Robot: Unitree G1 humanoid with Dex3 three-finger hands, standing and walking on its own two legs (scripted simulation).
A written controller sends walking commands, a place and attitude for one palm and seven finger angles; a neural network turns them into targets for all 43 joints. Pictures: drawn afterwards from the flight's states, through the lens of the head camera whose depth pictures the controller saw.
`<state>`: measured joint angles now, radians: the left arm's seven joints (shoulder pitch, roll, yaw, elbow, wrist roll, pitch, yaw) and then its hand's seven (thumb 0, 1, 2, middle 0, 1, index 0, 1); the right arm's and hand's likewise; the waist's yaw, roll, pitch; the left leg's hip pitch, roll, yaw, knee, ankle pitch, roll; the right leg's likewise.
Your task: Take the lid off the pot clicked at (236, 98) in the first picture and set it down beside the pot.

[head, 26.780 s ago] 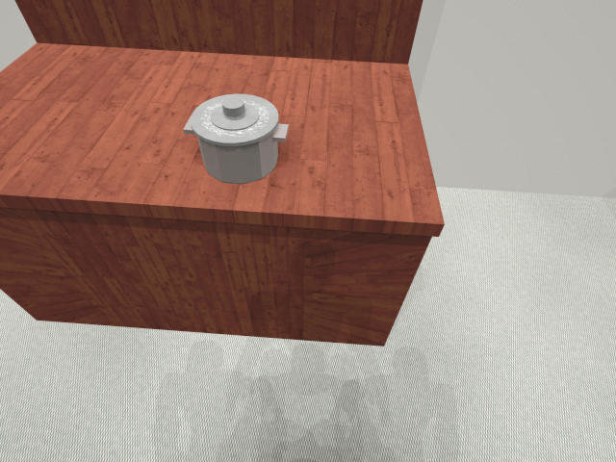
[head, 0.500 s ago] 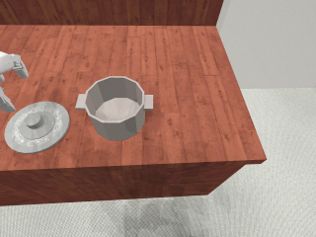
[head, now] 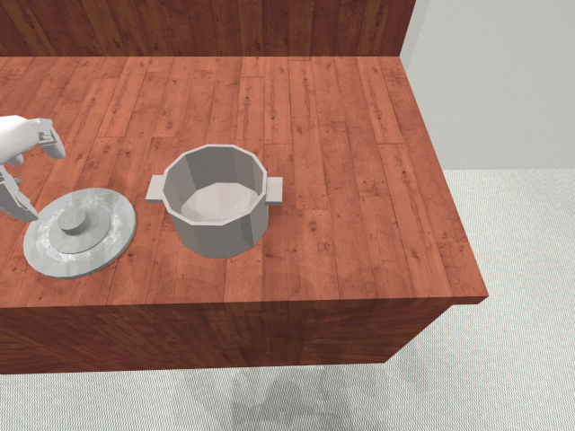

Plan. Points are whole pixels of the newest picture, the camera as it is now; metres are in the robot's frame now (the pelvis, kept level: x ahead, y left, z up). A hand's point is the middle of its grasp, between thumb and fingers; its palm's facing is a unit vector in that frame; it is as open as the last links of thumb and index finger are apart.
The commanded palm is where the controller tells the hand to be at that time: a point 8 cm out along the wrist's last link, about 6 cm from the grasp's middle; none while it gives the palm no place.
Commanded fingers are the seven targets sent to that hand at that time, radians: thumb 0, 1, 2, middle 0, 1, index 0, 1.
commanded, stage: draw the hand back to the body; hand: left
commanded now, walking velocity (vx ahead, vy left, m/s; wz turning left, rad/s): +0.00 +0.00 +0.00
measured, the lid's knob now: (74, 221) +0.46 +0.36 -0.04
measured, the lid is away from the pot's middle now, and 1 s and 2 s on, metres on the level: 0.25 0.25 0.25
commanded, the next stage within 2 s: step back with the hand held close in 1.92 s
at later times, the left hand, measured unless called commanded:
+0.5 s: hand (48, 162) +0.40 +0.28 +0.16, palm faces +0.44 -0.84 -0.32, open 10.5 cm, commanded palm +0.34 +0.31 +0.18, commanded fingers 0.00 0.35 0.59 -0.26 -0.76 -0.26 -0.76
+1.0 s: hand (48, 215) +0.33 +0.25 +0.16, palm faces +0.49 -0.81 -0.32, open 8.2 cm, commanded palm +0.27 +0.28 +0.18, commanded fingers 0.00 0.86 0.88 -0.20 -0.33 -0.20 -0.33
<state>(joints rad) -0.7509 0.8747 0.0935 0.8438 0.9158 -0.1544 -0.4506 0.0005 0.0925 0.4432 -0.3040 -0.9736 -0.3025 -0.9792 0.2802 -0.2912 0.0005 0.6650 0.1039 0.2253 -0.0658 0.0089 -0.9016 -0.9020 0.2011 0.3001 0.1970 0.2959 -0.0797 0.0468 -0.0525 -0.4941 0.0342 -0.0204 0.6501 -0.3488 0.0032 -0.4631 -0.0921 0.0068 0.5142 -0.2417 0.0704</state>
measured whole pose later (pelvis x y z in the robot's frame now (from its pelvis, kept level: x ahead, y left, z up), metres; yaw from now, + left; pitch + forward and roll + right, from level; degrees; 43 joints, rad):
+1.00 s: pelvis +0.03 -0.04 +0.01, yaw +0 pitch -1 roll -1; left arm -0.05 0.39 0.37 0.11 -0.05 -0.02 0.11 0.01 0.66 0.77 -0.24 -0.49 -0.24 -0.50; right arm 0.17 -0.26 0.02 0.66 0.04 -0.07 -0.08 0.01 -0.90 -0.90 0.20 0.30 0.20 0.30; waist 0.02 0.07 0.02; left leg -0.11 0.08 -0.02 0.44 -0.32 -0.06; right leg -0.14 -0.06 -0.01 0.43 -0.27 0.05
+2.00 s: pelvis +0.00 -0.04 +0.01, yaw +0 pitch -4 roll -1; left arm 0.52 0.31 0.28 -0.48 -0.04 -0.06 0.12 0.01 0.89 0.90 -0.21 -0.30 -0.21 -0.31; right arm 0.16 -0.21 0.04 0.63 0.01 -0.15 -0.09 0.02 -0.90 -0.90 0.20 0.30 0.20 0.30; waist 0.07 0.07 0.01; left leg -0.10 0.07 -0.02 0.48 -0.30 -0.05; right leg -0.12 -0.06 -0.01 0.43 -0.24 0.06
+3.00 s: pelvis -0.09 -0.02 +0.00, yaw +0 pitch +0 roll -1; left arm 0.61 0.40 0.38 -0.63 -0.02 -0.27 0.15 0.01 0.89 0.90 -0.22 -0.30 -0.21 -0.31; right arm 0.23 -0.21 0.00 0.58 0.02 -0.14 -0.07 0.02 -0.90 -0.90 0.20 0.30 0.20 0.30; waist 0.00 -0.02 0.04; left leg -0.43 0.05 -0.02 0.68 -0.30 -0.01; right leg -0.41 -0.09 -0.05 0.57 -0.16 0.06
